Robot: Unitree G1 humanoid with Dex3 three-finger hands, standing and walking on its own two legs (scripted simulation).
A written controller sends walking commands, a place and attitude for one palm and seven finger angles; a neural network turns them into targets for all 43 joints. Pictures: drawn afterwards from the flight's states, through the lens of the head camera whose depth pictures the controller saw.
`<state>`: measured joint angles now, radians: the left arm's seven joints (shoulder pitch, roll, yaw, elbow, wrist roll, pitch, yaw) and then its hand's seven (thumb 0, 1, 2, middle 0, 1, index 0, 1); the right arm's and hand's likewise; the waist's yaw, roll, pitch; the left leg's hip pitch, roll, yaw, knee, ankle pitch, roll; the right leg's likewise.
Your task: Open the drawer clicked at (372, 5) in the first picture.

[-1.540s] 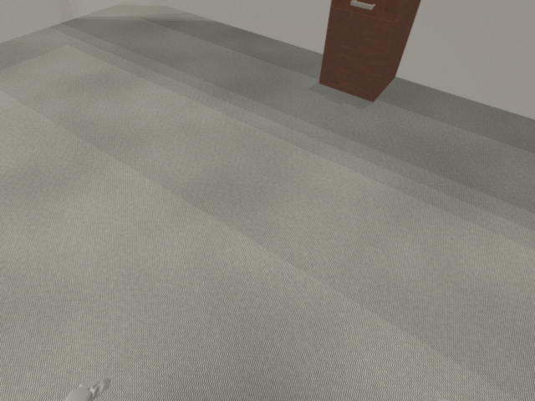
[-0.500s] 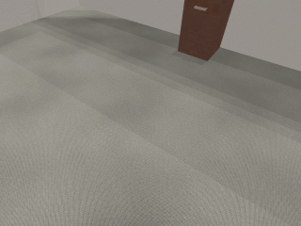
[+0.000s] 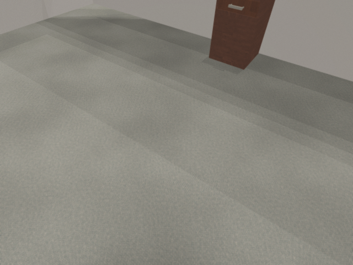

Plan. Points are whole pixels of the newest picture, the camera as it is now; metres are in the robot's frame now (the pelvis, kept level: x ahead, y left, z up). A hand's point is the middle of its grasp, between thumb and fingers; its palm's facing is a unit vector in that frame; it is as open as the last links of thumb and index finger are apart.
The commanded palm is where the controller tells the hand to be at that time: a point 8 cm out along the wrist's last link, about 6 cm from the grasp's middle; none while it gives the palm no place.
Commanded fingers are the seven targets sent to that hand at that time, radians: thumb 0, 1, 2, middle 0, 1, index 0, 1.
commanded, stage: look at it before walking up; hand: left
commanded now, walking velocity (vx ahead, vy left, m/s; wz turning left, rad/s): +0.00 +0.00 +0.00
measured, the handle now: (236, 6) +2.25 -0.42 -0.19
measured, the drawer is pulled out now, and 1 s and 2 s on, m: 0.00 0.00 0.00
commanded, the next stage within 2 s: walk to a spot facing it in 0.50 s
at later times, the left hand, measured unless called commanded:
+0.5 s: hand out of the picture +0.08 +0.25 -0.15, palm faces -0.03 -0.94 -0.34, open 7.3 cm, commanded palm none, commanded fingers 0.00 0.90 0.90 -0.20 -0.30 -0.20 -0.30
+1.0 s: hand out of the picture +0.03 +0.20 -0.20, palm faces +0.03 -0.99 -0.14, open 7.3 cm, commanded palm none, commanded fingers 0.00 0.90 0.90 -0.20 -0.30 -0.20 -0.30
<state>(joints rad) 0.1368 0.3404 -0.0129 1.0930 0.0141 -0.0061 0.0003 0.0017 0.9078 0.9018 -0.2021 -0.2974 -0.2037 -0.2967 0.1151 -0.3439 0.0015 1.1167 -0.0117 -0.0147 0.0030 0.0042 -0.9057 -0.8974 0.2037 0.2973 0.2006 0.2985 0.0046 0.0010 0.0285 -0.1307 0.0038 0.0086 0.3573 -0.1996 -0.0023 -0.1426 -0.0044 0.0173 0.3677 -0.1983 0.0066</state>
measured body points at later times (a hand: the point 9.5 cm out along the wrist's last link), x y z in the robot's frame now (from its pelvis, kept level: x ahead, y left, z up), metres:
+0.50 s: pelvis +0.01 +0.00 +0.00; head +0.01 +0.00 +0.45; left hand +0.08 +0.30 -0.13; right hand +0.09 -0.30 -0.13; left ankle +0.00 +0.12 -0.75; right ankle +0.00 -0.12 -0.75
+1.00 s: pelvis +0.08 +0.03 -0.02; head +0.08 +0.05 +0.43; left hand +0.03 +0.25 -0.19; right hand +0.06 -0.22 -0.16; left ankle +0.01 +0.11 -0.75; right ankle +0.00 -0.12 -0.74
